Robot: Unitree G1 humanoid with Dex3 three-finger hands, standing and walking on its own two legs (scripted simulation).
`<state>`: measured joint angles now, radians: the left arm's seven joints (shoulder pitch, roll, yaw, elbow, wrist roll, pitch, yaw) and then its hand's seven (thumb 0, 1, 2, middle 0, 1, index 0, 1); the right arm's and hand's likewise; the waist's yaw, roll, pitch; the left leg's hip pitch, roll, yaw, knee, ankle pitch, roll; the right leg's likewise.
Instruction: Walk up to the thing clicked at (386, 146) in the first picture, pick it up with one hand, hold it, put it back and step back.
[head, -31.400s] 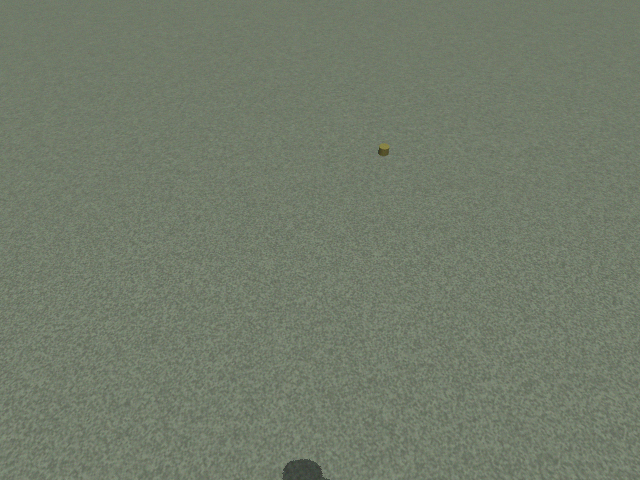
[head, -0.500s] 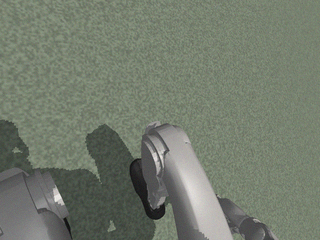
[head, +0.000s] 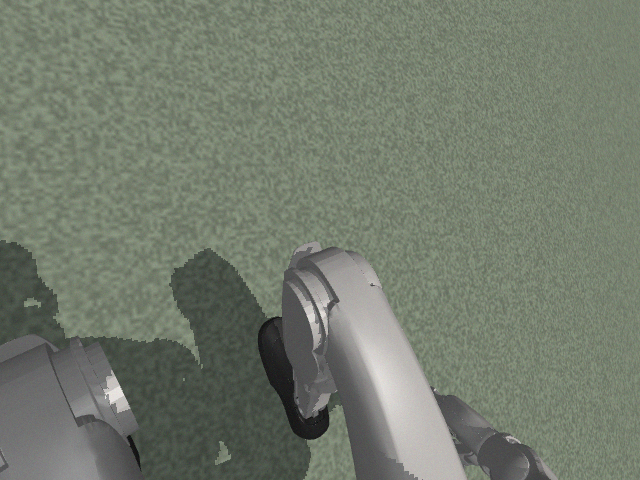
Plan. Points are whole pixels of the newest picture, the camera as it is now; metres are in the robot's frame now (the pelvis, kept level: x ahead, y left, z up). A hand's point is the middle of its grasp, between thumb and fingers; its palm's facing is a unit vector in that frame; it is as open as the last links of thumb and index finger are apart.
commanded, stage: withdraw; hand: left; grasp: from above
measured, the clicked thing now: out of the picture +0.44 +0.41 -0.28
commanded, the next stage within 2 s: home in 0.88 s
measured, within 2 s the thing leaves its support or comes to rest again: neither
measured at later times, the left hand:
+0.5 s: hand out of the picture +0.44 +0.43 -0.11, palm faces -0.36 -0.10 -0.93, open 14.0 cm
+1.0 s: hand out of the picture +0.43 +0.38 -0.12, palm faces -0.42 -0.14 -0.90, open 13.8 cm
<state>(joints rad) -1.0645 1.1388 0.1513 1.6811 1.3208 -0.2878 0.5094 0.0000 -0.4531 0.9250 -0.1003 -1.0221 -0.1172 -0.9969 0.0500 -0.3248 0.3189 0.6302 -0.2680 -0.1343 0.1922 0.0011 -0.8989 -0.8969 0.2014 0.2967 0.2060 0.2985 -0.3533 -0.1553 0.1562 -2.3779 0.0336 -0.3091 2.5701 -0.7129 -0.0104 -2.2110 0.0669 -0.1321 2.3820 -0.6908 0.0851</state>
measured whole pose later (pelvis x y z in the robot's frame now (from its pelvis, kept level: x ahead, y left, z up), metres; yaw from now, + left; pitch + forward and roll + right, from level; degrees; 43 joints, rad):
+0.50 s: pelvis +0.00 +0.00 +0.02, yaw +3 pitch +32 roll -14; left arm -0.97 0.96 0.11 1.23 1.21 -0.16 0.20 0.00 -0.50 0.98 -0.09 -1.01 -0.09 -1.00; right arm 0.12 -0.29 0.15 0.63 -0.15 -0.02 0.19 0.00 -0.91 -0.90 0.20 0.30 0.21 0.30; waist -0.24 -0.02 -0.01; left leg -2.37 0.02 -0.23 2.46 -0.69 0.00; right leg -2.20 0.02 -0.09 2.32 -0.71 0.07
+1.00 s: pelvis -0.02 -0.01 +0.03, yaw +6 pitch +31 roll -12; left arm -1.07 0.96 0.11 1.45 1.31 -0.33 0.27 0.00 -0.47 0.97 -0.11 -0.99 -0.12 -0.98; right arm 0.13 -0.31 0.19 0.63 -0.15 0.05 0.10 0.00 -0.90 -0.90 0.20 0.30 0.20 0.30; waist -0.29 -0.05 0.03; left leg -2.36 0.02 -0.20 2.42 -0.61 0.00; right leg -2.22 0.02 -0.07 2.30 -0.64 0.06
